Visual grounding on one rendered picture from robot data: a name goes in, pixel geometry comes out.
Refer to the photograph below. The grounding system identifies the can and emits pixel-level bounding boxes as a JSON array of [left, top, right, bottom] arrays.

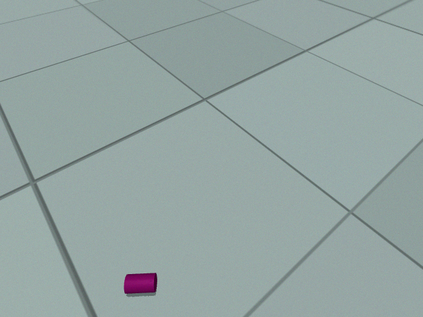
[[124, 273, 157, 294]]

